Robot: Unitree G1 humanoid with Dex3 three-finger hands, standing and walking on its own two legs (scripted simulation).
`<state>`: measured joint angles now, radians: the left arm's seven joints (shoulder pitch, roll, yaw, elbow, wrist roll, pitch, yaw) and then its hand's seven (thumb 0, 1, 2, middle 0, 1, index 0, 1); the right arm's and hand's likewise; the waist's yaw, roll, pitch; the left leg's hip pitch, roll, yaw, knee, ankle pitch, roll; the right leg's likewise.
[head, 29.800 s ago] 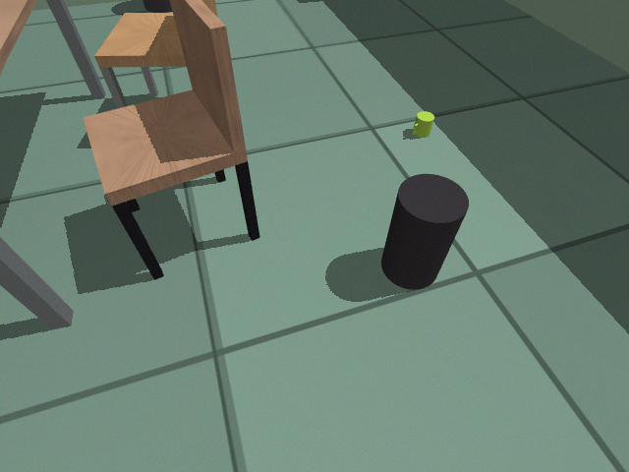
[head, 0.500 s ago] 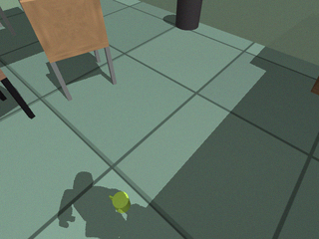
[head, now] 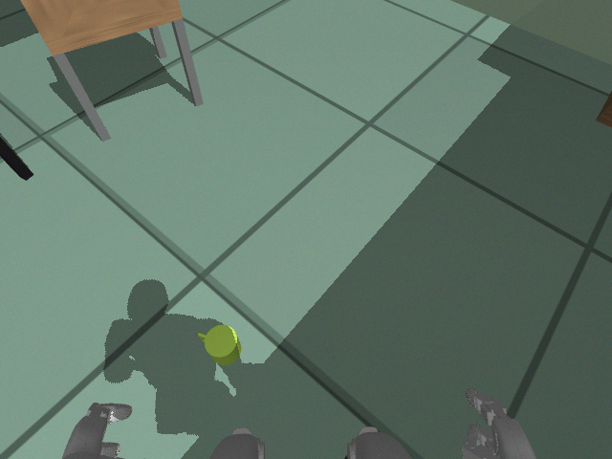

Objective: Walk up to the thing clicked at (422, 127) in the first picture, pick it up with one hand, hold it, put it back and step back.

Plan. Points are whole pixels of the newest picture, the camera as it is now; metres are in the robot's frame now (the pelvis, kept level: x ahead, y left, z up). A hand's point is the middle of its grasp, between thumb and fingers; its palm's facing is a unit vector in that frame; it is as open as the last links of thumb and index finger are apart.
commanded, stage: rise first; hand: left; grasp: from above
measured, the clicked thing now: (218, 343) +0.44 +0.24 -0.68
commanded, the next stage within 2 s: none
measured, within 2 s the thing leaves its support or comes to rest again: neither
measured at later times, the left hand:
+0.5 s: hand out of the picture +0.14 +0.26 -0.21, palm faces -0.21 -0.84 -0.51, open 14.1 cm
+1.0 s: hand (168, 389) +0.27 +0.29 -0.41, palm faces -0.44 -0.36 -0.82, open 14.0 cm
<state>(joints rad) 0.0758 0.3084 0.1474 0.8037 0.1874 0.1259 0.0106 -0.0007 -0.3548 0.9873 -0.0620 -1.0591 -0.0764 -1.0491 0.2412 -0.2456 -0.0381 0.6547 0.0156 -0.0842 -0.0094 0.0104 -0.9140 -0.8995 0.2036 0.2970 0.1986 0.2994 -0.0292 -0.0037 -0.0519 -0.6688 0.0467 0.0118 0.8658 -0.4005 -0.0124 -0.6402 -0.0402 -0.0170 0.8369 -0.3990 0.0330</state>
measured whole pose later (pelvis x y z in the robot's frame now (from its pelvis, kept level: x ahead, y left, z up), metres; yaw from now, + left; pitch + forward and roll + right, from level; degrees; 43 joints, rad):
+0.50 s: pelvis -0.01 +0.00 -0.07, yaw +0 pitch +21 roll -2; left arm 0.24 0.33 0.12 0.44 0.30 0.18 0.02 0.00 -0.53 0.97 -0.06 -1.10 -0.07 -1.09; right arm 0.17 -0.23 -0.02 0.55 0.00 -0.17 -0.03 0.01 -0.90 -0.90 0.20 0.30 0.20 0.30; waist -0.03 0.01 -0.12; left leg -1.06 0.05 -0.03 1.26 -0.56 -0.02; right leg -1.01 -0.04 -0.04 1.22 -0.56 0.03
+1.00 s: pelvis -0.07 -0.01 -0.27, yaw -2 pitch +34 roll -3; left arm -0.43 0.54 0.13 0.87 0.80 -0.12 0.14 0.00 -0.54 1.02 -0.06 -1.10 -0.07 -1.10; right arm 0.07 -0.28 -0.06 0.69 -0.02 -0.15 0.04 0.01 -0.89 -0.89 0.20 0.30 0.20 0.30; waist -0.04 0.01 -0.14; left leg -1.92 0.05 -0.08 1.98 -0.66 -0.03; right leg -1.87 -0.03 -0.02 1.96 -0.67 0.02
